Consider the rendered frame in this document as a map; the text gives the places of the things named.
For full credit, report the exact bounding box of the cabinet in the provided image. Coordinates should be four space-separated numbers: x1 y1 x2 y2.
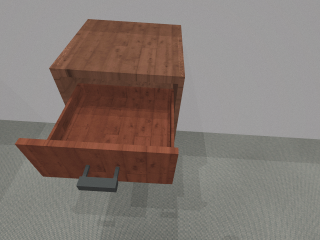
49 19 185 184

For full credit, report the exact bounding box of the handle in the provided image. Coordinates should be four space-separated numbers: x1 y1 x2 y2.
76 165 120 193

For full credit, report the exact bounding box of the drawer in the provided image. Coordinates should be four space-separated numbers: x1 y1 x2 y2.
15 83 179 184

